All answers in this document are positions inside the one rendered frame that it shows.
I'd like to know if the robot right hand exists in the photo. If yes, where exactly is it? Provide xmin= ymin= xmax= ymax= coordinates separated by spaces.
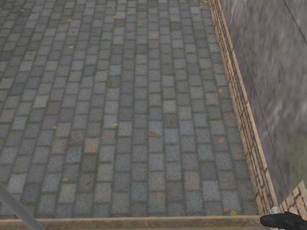
xmin=260 ymin=211 xmax=307 ymax=230

